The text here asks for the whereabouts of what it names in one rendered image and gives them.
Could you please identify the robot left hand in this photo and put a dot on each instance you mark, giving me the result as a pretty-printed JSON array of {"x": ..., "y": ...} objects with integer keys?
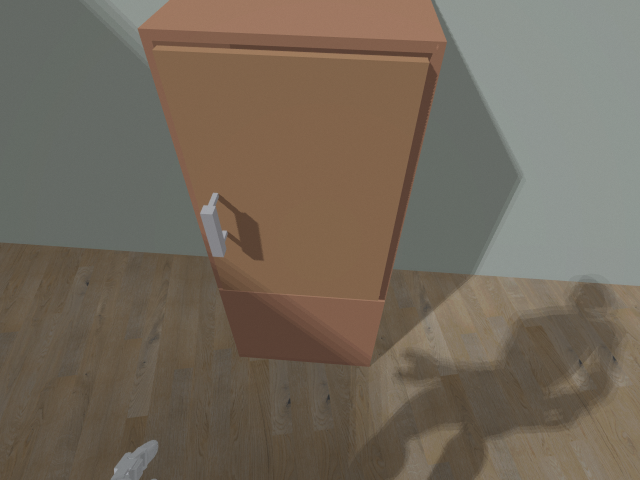
[{"x": 131, "y": 466}]

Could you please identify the handle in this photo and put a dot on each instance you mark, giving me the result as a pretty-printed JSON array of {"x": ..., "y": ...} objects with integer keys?
[{"x": 215, "y": 235}]

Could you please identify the cupboard door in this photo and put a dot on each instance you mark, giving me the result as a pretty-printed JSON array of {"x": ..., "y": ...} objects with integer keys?
[{"x": 308, "y": 153}]

